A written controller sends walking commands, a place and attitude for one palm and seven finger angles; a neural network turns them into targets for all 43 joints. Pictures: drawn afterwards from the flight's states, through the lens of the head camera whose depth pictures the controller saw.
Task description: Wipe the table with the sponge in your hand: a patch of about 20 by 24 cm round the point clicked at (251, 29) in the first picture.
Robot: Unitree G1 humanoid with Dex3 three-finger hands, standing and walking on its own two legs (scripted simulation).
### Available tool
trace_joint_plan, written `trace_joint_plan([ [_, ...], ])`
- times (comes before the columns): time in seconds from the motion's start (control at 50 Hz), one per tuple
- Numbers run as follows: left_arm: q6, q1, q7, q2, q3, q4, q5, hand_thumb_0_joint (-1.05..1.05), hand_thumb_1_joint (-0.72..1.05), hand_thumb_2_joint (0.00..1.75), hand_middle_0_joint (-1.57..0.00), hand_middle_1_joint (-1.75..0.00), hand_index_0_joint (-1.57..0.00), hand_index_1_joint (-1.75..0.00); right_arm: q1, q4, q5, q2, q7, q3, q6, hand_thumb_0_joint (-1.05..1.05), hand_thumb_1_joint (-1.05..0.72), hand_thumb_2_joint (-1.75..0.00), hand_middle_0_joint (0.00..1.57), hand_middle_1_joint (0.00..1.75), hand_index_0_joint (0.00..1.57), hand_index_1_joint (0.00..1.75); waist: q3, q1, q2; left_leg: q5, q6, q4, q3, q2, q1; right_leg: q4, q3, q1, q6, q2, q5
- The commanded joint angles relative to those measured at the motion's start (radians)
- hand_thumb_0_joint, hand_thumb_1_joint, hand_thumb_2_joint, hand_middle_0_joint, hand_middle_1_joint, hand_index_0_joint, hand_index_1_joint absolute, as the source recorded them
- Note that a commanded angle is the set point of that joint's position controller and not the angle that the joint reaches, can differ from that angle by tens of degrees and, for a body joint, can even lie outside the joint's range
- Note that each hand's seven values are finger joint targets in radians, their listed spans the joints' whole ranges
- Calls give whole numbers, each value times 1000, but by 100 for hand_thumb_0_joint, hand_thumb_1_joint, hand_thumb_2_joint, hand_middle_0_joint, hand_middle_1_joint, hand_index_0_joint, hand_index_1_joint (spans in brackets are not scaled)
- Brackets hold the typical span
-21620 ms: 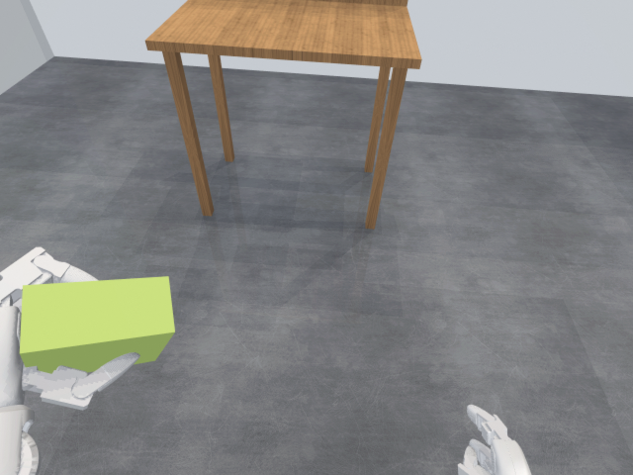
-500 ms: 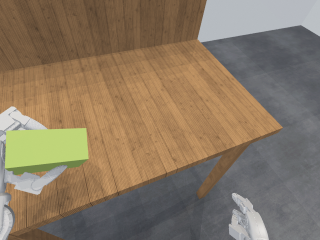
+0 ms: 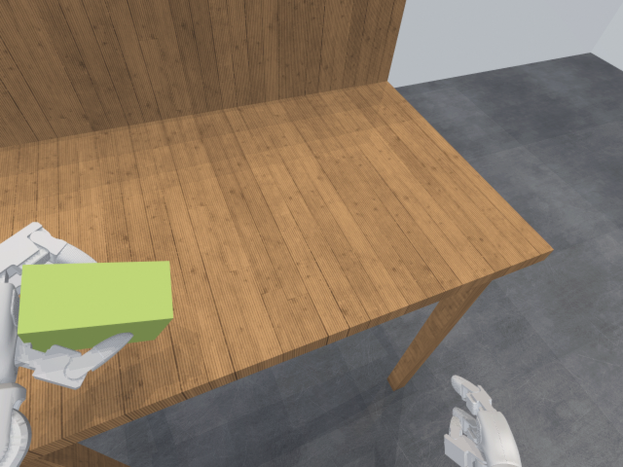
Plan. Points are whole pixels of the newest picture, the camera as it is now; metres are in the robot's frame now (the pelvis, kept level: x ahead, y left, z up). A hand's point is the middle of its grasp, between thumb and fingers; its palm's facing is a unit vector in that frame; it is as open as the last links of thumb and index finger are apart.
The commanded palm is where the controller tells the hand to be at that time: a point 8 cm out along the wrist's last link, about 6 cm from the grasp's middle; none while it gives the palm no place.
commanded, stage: look again from close up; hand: left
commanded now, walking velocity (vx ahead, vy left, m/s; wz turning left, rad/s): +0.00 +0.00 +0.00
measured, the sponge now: (120, 307) +0.23 +0.22 +0.13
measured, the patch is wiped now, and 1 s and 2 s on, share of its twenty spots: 0.00 0.00 0.00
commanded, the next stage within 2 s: turn the palm down, sponge in hand in 0.18 s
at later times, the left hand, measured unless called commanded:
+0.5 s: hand (64, 290) +0.23 +0.25 +0.17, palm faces +0.33 -0.78 -0.53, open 9.7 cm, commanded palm +0.16 +0.27 +0.18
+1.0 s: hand (98, 322) +0.20 +0.21 +0.17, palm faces +0.27 -0.55 -0.79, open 9.7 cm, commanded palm +0.16 +0.25 +0.21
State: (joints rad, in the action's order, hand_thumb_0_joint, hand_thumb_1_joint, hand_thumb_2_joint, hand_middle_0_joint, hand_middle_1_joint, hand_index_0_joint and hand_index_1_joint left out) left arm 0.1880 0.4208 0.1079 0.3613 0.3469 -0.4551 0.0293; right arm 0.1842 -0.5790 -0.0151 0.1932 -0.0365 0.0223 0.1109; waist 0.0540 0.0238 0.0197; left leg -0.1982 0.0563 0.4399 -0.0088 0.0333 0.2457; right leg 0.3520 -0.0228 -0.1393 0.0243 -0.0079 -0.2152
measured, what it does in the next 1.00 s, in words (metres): shifts its weight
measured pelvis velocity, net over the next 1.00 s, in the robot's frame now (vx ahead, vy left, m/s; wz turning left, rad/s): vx -0.02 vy -0.07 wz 0.01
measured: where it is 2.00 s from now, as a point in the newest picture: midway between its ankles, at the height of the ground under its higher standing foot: outside the picture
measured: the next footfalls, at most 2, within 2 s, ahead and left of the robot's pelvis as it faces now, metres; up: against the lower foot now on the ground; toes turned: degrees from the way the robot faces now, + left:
none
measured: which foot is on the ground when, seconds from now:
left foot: down 0.00-1.00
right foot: down 0.00-1.00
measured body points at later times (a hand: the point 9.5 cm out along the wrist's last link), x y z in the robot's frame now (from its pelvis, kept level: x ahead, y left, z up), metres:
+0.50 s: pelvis -0.01 -0.02 -0.01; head -0.01 -0.02 +0.44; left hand +0.20 +0.29 +0.20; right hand +0.19 -0.24 -0.08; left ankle +0.02 +0.08 -0.74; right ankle -0.02 -0.14 -0.74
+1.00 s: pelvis -0.02 -0.07 -0.02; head -0.04 -0.09 +0.43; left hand +0.18 +0.24 +0.21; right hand +0.19 -0.28 -0.10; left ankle +0.02 +0.08 -0.74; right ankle -0.02 -0.14 -0.74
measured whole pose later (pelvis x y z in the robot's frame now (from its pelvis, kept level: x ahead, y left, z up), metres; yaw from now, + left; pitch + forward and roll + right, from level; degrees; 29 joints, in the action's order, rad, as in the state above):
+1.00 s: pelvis -0.02 -0.07 -0.02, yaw +1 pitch -2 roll +0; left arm -0.11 0.25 -0.07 0.64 0.33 -0.38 -0.17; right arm 0.15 -0.59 -0.03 0.24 -0.12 0.04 0.07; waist -0.01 0.07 -0.07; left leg -0.27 -0.03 0.65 0.03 -0.02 0.34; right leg 0.65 -0.05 -0.27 -0.07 0.06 -0.35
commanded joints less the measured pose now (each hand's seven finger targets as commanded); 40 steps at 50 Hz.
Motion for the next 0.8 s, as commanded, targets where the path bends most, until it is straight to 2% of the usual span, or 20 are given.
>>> trace_joint_plan([
  [0.0, 69, -86, 16, 170, 94, -242, 13, 0, 10, 130, -120, -160, -120, -160, -81, 160, 2, 136, -13, -57, 59, 0, -90, -90, 20, 30, 20, 30, -159, -7, -99, 73, -42, -108, 103, -103, -52, -21, 30, 46, -42, -40, 127],
  [0.06, 66, -66, 24, 201, 135, -239, 9, 0, 10, 130, -120, -160, -120, -160, -96, 155, -2, 135, -15, -54, 63, 0, -90, -90, 20, 30, 20, 30, -168, -3, -86, 83, -42, -95, 91, -100, -59, -20, 36, 41, -41, -44, 140],
  [0.08, 68, -44, 15, 146, 87, -214, 18, 0, 10, 130, -120, -160, -120, -160, -80, 152, 4, 132, -13, -51, 57, 0, -90, -90, 20, 30, 20, 30, -164, -6, -73, 81, -38, -98, 95, -97, -55, -30, 25, 41, -41, -40, 134],
  [0.16, 66, -40, 23, 195, 132, -227, 11, 0, 10, 130, -120, -160, -120, -160, -93, 153, -4, 134, -16, -55, 62, 0, -90, -90, 20, 30, 20, 30, -163, -4, -94, 113, -43, -91, 92, -103, -69, -19, 34, 33, -42, -46, 152],
  [0.24, 66, -40, 14, 171, 106, -220, 20, 0, 10, 130, -120, -160, -120, -160, -70, 156, -1, 136, -16, -60, 56, 0, -90, -90, 20, 30, 20, 30, -161, -7, -82, 114, -39, -89, 97, -109, -60, -24, 35, 46, -43, -53, 159],
  [0.26, 217, -960, 35, 993, 423, -552, -20, 0, 10, 130, -120, -160, -120, -160, 93, 252, -74, 205, -95, 84, 30, 0, -90, -90, 20, 30, 20, 30, -176, -66, -299, -127, 6, -120, 117, -83, 142, 118, 24, 198, 39, 52, -34],
  [0.28, 11, -617, -21, 505, 346, -41, -106, 0, 10, 130, -120, -160, -120, -160, -60, 123, 70, 147, -66, -78, 57, 0, -90, -90, 20, 30, 20, 30, -327, 71, -220, 225, -89, -8, 33, -45, -160, 170, -45, -1, -84, 40, 68],
  [0.3, -69, -425, -54, 300, 121, 21, -10, 0, 10, 130, -120, -160, -120, -160, -56, 157, 40, 171, -5, -52, 67, 0, -90, -90, 20, 30, 20, 30, -290, 27, -190, 458, -119, -2, 61, -56, -218, 139, -85, -94, -83, 51, 124],
  [0.32, -117, -405, -97, 277, 177, -57, 27, 0, 10, 130, -120, -160, -120, -160, -74, 126, 39, 213, 4, -70, 71, 0, -90, -90, 20, 30, 20, 30, -333, 64, -159, 462, -112, 22, 36, -71, -279, 124, -71, -101, -70, 49, 161],
  [0.34, -178, -297, -130, 277, 149, -52, 64, 0, 10, 130, -120, -160, -120, -160, -92, 132, 19, 205, 3, -65, 68, 0, -90, -90, 20, 30, 20, 30, -324, 79, -164, 467, -98, 26, 30, -60, -266, 127, -75, -69, -68, 39, 186],
  [0.36, -255, -170, -157, 150, 53, 24, 77, 0, 10, 130, -120, -160, -120, -160, -155, 141, -9, 182, 21, -37, 60, 0, -90, -90, 20, 30, 20, 30, -242, 82, -151, 370, -99, 23, 29, -58, -216, 135, -80, -104, -66, 48, 144],
  [0.44, -278, -121, -159, 297, 68, -237, -57, 0, 10, 130, -120, -160, -120, -160, -174, 186, 7, 186, 29, -34, 28, 0, -90, -90, 20, 30, 20, 30, -172, 58, -85, 163, -57, 3, 34, -55, -91, 151, -88, -125, -59, 37, 104],
  [0.48, -234, -201, -114, 387, 163, -346, -72, 0, 10, 130, -120, -160, -120, -160, -203, 205, 16, 167, 15, -25, 19, 0, -90, -90, 20, 30, 20, 30, -211, 59, -81, 64, -53, 11, 34, -40, -73, 161, -76, -131, -61, 43, 42],
  [0.52, -171, -179, -68, 384, 210, -305, -58, 0, 10, 130, -120, -160, -120, -160, -190, 181, 24, 162, -4, -30, 20, 0, -90, -90, 20, 30, 20, 30, -189, 46, -58, 14, -50, 34, 34, -41, -55, 168, -78, -174, -50, 48, -4],
  [0.56, -146, -245, -13, 494, 307, -289, -72, 0, 10, 130, -120, -160, -120, -160, -188, 161, 17, 165, -20, -34, 16, 0, -90, -90, 20, 30, 20, 30, -206, 51, -104, -58, -47, 50, 26, -34, -42, 165, -50, -196, -48, 47, -62],
  [0.58, -139, -312, 2, 410, 219, -296, -85, 0, 10, 130, -120, -160, -120, -160, -184, 165, 23, 138, -23, -25, 17, 0, -90, -90, 20, 30, 20, 30, -204, 43, -149, -50, -49, 54, 29, -25, -38, 162, -53, -197, -54, 37, -59],
  [0.62, -174, -284, 12, 398, 201, -163, -102, 0, 10, 130, -120, -160, -120, -160, -159, 128, 18, 155, -38, -33, 5, 0, -90, -90, 20, 30, 20, 30, -159, 27, -150, -73, -46, 68, 21, -26, -17, 150, -43, -216, -47, 29, -69],
  [0.66, -244, -354, -10, 465, 205, -73, -130, 0, 10, 130, -120, -160, -120, -160, -177, 119, 2, 169, -54, -27, -12, 0, -90, -90, 20, 30, 20, 30, -141, 25, -152, -113, -40, 75, 8, -15, -2, 127, -16, -224, -45, 23, -113],
  [0.72, -326, -420, -104, 437, 77, -54, -149, 0, 10, 130, -120, -160, -120, -160, -201, 145, -8, 168, -88, -11, -18, 0, -90, -90, 20, 30, 20, 30, -118, 20, -118, -126, -29, 80, -3, -8, -6, 89, 15, -221, -34, 1, -163],
  [0.78, -334, -506, -171, 462, 42, -63, -184, 0, 10, 130, -120, -160, -120, -160, -230, 160, -21, 157, -106, -2, -1, 0, -90, -90, 20, 30, 20, 30, -103, 19, -80, -134, -30, 106, -1, -7, -2, 61, 60, -229, -35, -12, -240],
])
